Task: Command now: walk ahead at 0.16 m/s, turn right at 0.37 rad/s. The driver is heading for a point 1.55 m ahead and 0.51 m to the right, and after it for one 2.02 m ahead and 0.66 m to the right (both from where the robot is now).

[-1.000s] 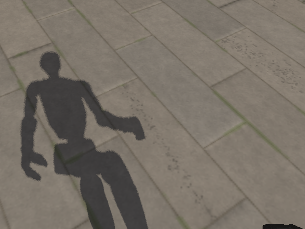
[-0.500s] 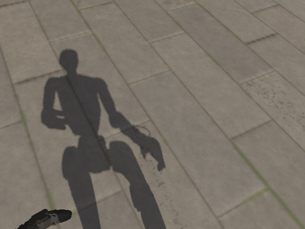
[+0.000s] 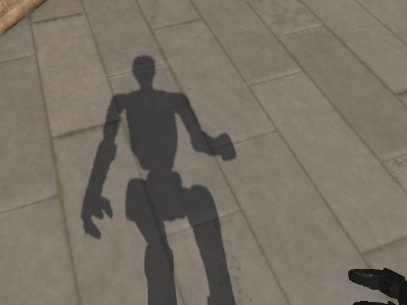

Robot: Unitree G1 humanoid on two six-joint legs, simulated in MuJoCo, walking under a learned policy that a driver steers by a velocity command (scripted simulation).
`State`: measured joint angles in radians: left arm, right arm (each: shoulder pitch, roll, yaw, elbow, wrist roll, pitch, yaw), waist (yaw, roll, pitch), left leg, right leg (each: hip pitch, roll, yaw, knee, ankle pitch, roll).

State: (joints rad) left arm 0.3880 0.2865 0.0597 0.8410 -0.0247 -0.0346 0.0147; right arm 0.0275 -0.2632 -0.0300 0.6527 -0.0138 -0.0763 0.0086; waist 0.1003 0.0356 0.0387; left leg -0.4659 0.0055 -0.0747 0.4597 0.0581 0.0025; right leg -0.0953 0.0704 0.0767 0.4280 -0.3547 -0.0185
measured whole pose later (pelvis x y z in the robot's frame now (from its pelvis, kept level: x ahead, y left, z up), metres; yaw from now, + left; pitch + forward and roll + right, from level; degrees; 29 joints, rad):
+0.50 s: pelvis +0.05 -0.02 +0.00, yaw -18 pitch +1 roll +3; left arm 0.22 0.30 0.07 0.67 0.02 0.05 0.01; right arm 0.09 -0.31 -0.08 0.78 -0.01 0.03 -0.03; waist 0.01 0.03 0.05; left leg -0.46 0.05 0.06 0.86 -0.46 -0.04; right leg -0.33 -0.01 0.01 0.60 -0.30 -0.05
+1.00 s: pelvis +0.07 +0.00 +0.01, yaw -29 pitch +1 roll +0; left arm 0.17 0.31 0.06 0.67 0.00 0.04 0.03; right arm 0.15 -0.26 -0.05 0.80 -0.02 -0.02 0.00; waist -0.01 -0.04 0.03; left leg -0.24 -0.01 -0.02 0.48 -0.25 0.01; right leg -0.37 0.07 0.13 0.81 -0.50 0.04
